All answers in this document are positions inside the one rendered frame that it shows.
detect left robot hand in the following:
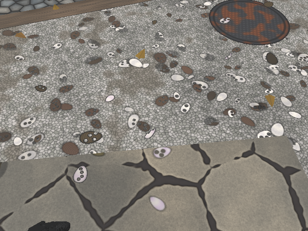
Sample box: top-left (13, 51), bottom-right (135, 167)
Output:
top-left (28, 220), bottom-right (70, 231)

